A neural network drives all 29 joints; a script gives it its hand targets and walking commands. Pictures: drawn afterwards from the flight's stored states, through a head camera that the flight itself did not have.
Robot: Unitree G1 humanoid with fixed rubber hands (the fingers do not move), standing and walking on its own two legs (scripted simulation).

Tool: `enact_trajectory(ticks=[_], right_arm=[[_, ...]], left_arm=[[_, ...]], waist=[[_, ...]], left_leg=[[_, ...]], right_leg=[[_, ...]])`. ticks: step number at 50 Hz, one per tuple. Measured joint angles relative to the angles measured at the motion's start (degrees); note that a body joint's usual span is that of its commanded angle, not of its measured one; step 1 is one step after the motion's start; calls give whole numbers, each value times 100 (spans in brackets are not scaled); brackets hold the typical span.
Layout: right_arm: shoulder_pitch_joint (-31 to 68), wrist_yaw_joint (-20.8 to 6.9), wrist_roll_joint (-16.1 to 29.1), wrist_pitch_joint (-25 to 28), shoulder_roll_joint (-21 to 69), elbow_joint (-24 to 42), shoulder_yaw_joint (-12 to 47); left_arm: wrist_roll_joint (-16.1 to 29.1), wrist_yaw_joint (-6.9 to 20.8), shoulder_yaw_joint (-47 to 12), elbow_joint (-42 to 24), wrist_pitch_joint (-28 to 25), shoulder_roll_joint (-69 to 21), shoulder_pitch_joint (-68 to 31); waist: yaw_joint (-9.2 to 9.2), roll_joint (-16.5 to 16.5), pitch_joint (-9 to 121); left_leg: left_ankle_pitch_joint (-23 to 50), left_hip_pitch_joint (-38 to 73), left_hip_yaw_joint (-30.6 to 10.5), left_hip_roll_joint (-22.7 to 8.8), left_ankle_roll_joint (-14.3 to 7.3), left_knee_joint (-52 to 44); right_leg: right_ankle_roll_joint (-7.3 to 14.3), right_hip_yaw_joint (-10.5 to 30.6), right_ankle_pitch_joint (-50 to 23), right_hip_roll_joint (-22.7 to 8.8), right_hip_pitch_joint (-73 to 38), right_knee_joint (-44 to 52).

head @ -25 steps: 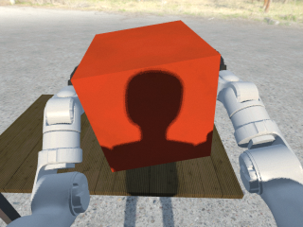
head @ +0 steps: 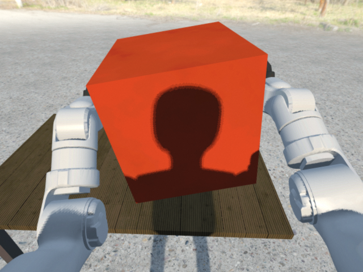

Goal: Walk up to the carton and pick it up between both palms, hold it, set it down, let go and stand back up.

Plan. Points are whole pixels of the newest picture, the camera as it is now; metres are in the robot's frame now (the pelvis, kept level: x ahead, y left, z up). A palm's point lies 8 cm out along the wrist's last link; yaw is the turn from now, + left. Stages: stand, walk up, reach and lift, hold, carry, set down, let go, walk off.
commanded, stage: hold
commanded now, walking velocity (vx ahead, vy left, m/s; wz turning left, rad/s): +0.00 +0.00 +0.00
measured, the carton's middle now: (180, 105) +0.42 +0.00 +0.24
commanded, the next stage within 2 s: none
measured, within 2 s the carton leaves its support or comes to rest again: neither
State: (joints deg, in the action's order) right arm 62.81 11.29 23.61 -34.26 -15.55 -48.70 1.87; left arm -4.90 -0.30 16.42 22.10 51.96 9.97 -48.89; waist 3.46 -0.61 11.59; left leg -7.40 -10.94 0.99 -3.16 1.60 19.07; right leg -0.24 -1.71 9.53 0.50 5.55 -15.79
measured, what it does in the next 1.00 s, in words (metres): stands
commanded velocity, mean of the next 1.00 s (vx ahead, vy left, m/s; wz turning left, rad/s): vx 0.00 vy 0.00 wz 0.00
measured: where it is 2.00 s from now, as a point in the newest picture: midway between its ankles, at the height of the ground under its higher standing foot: outside the picture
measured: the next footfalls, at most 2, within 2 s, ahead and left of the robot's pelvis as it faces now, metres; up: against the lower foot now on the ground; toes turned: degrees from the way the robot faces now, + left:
none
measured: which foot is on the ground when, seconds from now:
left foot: down 0.00-1.00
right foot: down 0.00-1.00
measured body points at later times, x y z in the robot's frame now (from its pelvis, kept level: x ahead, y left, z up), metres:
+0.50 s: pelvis +0.00 +0.00 +0.00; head -0.08 +0.01 +0.44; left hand +0.38 +0.18 +0.26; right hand +0.39 -0.17 +0.30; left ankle +0.03 +0.13 -0.75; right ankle -0.01 -0.12 -0.75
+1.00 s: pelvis +0.00 +0.00 +0.00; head -0.08 +0.01 +0.44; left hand +0.39 +0.18 +0.27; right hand +0.40 -0.17 +0.29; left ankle +0.03 +0.13 -0.75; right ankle -0.01 -0.12 -0.75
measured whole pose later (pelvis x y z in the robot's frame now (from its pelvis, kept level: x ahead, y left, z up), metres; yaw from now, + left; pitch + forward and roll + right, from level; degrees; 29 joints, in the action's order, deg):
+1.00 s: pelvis +0.00 +0.00 +0.00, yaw +0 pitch -1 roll -1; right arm 61.8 12.2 24.0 -34.8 -15.1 -47.8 2.4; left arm -5.0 0.4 16.8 23.0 51.1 10.5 -49.0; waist 3.7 -0.5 11.3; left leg -7.8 -10.4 0.5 -3.1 1.6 19.3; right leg -0.3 -2.0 9.6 0.5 4.5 -15.2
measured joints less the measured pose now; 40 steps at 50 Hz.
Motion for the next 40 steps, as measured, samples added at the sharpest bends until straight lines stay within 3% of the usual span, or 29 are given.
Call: enact_trajectory(ticks=[20,40], right_arm=[[-232,143,130,-144,30,406,78],[-34,70,0,-102,38,72,-18]], left_arm=[[-17,68,35,-328,72,-8,224],[-32,65,63,58,-29,24,-38]], waist=[[58,10,-71],[13,1,-15]], left_leg=[[-82,111,-44,-3,14,62],[-11,30,-27,5,0,12]], right_leg=[[-2,-35,31,9,-181,54],[-1,-11,0,1,-52,21]])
